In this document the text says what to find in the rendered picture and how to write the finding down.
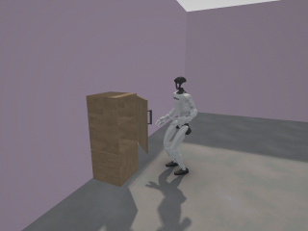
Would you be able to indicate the robot right shin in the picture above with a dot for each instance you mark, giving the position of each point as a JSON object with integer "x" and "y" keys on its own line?
{"x": 168, "y": 151}

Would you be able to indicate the left robot upper arm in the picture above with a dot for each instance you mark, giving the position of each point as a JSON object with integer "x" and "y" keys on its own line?
{"x": 188, "y": 98}

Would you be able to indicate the robot left hand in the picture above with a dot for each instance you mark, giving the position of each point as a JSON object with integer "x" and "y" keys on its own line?
{"x": 180, "y": 121}

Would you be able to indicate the cupboard door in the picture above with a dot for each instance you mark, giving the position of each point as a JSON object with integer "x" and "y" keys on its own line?
{"x": 142, "y": 122}

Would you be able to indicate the right robot thigh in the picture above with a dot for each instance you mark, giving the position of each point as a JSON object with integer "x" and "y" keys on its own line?
{"x": 169, "y": 133}

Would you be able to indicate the robot left forearm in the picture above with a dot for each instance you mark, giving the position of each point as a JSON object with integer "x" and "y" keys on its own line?
{"x": 191, "y": 116}

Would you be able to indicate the robot right hand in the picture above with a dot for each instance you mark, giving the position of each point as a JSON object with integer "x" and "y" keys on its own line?
{"x": 162, "y": 119}

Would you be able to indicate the robot right forearm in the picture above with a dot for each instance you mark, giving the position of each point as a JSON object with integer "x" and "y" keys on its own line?
{"x": 170, "y": 113}

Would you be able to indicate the handle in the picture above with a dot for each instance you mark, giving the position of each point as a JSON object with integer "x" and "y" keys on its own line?
{"x": 150, "y": 117}

